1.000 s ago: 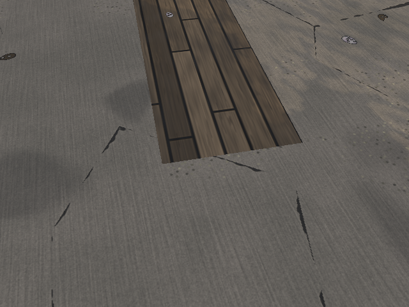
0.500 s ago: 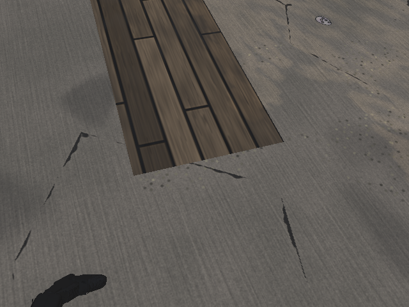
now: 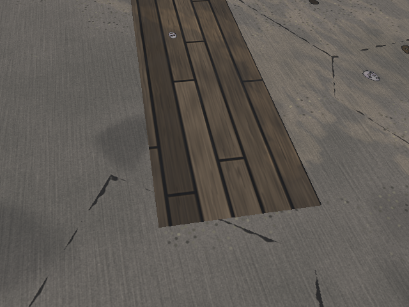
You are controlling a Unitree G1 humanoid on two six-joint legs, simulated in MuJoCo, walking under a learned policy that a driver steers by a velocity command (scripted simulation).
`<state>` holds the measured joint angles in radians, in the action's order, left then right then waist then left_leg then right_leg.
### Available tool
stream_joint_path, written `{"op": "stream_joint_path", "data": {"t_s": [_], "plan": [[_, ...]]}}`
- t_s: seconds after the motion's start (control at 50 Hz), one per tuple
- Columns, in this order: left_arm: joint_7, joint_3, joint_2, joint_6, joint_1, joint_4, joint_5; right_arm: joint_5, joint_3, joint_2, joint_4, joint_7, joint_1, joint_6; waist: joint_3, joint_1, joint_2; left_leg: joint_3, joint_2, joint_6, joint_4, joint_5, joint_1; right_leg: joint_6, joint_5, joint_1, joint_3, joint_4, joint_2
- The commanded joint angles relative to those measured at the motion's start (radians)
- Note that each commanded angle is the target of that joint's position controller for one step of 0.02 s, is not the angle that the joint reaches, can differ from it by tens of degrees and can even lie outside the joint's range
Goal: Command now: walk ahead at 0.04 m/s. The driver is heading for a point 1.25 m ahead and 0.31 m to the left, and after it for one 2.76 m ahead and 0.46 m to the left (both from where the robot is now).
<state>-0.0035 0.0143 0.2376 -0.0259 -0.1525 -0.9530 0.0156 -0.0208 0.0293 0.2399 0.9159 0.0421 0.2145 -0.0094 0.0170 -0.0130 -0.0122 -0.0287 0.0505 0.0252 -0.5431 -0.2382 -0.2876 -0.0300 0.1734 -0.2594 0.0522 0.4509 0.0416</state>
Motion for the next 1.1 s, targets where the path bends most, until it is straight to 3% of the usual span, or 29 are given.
{"op": "stream_joint_path", "data": {"t_s": [0.02, 0.08, 0.14, 0.32, 0.52, 0.8, 0.84, 0.88, 0.9, 0.96, 0.98, 1.02, 1.04, 1.06, 1.08, 1.1], "plan": [[-0.019, 0.020, 0.105, 0.005, -0.018, 0.021, -0.002, 0.000, 0.020, 0.106, -0.024, -0.007, -0.020, 0.033, 0.033, -0.018, 0.145, -0.065, 0.037, -0.035, 0.212, -0.136, -0.066, -0.002, 0.083, 0.047, -0.061, -0.055, -0.061], [-0.018, 0.021, 0.108, 0.001, -0.021, -0.003, -0.005, 0.014, 0.021, 0.116, -0.002, -0.010, 0.010, 0.050, -0.024, 0.000, 0.076, -0.043, 0.027, -0.036, 0.147, 0.101, 0.045, -0.009, -0.033, 0.048, -0.068, -0.047, -0.072], [-0.016, 0.021, 0.107, 0.001, -0.007, -0.020, -0.013, 0.017, 0.021, 0.119, 0.013, -0.009, 0.019, 0.047, -0.056, 0.011, 0.045, -0.031, 0.021, -0.049, 0.117, 0.229, 0.096, -0.004, -0.123, 0.067, -0.067, -0.032, -0.076], [-0.030, 0.027, 0.116, 0.027, -0.010, -0.078, -0.018, 0.019, 0.021, 0.108, 0.048, -0.013, 0.008, 0.033, -0.049, 0.009, 0.014, -0.015, 0.008, -0.060, 0.119, 0.319, 0.117, 0.006, -0.202, 0.115, -0.068, -0.017, -0.082], [-0.037, 0.031, 0.119, 0.033, 0.001, -0.117, -0.017, 0.018, 0.021, 0.099, 0.083, -0.009, 0.000, 0.023, -0.021, 0.007, 0.022, -0.002, -0.005, -0.057, 0.140, 0.255, 0.114, 0.012, -0.163, 0.114, -0.068, -0.030, -0.085], [-0.041, 0.029, 0.094, 0.031, -0.025, -0.156, -0.015, 0.017, 0.015, 0.082, 0.124, -0.002, 0.024, 0.020, 0.014, 0.007, 0.017, 0.006, -0.016, -0.052, 0.166, 0.122, 0.087, 0.017, -0.070, 0.087, -0.063, -0.053, -0.080], [-0.043, 0.030, 0.085, 0.033, -0.055, -0.173, -0.022, 0.023, 0.019, 0.084, 0.140, 0.002, 0.050, 0.015, 0.009, 0.008, 0.026, 0.016, -0.036, -0.068, 0.173, -0.162, 0.076, 0.007, 0.184, 0.069, -0.030, -0.030, -0.046], [-0.045, 0.036, 0.096, 0.027, -0.046, -0.159, -0.027, 0.032, 0.029, 0.112, 0.129, 0.006, 0.053, 0.017, 0.090, 0.016, 0.046, -0.040, -0.007, -0.111, 0.197, -0.479, -0.001, -0.017, 0.450, -0.043, -0.028, 0.014, -0.035], [-0.042, 0.034, 0.085, 0.014, -0.035, -0.147, -0.028, 0.037, 0.034, 0.122, 0.126, 0.005, 0.069, 0.026, 0.123, 0.023, 0.066, -0.100, 0.033, -0.137, 0.223, -0.544, -0.011, -0.025, 0.465, -0.097, -0.032, 0.045, -0.038], [-0.019, 0.025, 0.029, -0.031, -0.014, -0.121, -0.035, 0.048, 0.058, 0.172, 0.142, -0.005, 0.150, 0.058, 0.124, 0.043, 0.190, -0.397, 0.240, -0.253, 0.360, -0.601, 0.051, -0.029, 0.265, -0.187, -0.001, 0.283, -0.045], [-0.010, 0.027, 0.036, -0.040, -0.020, -0.117, -0.040, 0.045, 0.057, 0.162, 0.130, -0.008, 0.130, 0.065, 0.129, 0.028, 0.178, -0.429, 0.267, -0.267, 0.376, -0.574, 0.028, -0.046, 0.273, -0.185, -0.022, 0.320, -0.066], [-0.002, 0.028, 0.027, -0.053, -0.083, -0.130, -0.050, 0.055, 0.054, 0.153, 0.094, -0.015, 0.044, 0.073, 0.134, -0.030, 0.160, -0.340, 0.232, -0.229, 0.344, -0.495, -0.035, -0.082, 0.296, -0.075, -0.015, 0.180, -0.074], [-0.002, 0.033, 0.029, -0.057, -0.160, -0.163, -0.049, 0.062, 0.052, 0.147, 0.072, -0.019, -0.013, 0.070, 0.129, -0.074, 0.137, -0.238, 0.164, -0.188, 0.294, -0.426, -0.124, -0.087, 0.223, 0.093, 0.013, 0.040, -0.048], [-0.004, 0.046, 0.055, -0.057, -0.242, -0.200, -0.039, 0.059, 0.047, 0.127, 0.056, -0.022, -0.040, 0.071, 0.107, -0.098, 0.081, -0.141, 0.089, -0.149, 0.175, -0.305, -0.194, -0.076, 0.146, 0.230, -0.019, -0.008, -0.046], [-0.008, 0.068, 0.129, -0.059, -0.376, -0.229, -0.036, 0.050, 0.030, 0.064, 0.035, -0.027, -0.063, 0.079, 0.054, -0.132, -0.118, 0.025, -0.025, -0.082, -0.141, -0.174, -0.325, -0.127, 0.257, 0.372, -0.291, -0.138, -0.214], [0.004, 0.089, 0.234, -0.070, -0.478, -0.236, -0.033, 0.051, 0.025, 0.044, -0.009, -0.023, -0.078, 0.098, 0.027, -0.150, -0.320, 0.069, -0.108, -0.057, -0.420, -0.302, -0.507, -0.259, 0.327, 0.457, -0.694, -0.288, -0.418]]}}
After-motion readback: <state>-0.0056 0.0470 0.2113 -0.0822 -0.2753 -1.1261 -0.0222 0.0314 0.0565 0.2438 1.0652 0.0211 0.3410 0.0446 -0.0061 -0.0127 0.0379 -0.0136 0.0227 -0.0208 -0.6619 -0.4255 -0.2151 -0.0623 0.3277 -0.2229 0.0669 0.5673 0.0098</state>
